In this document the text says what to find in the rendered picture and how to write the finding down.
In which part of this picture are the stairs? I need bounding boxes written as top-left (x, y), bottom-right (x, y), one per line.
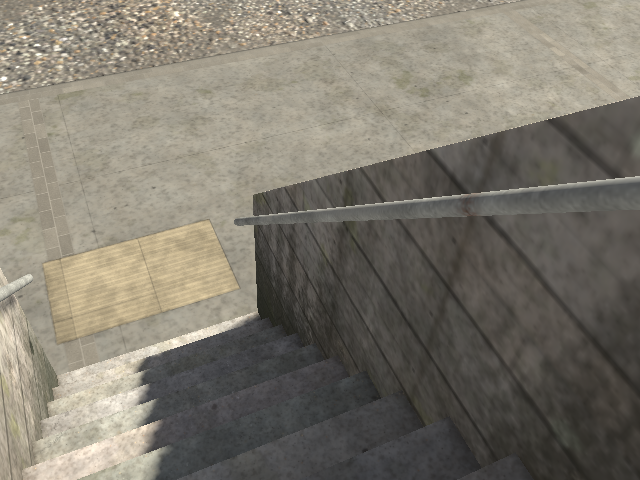
top-left (22, 311), bottom-right (534, 480)

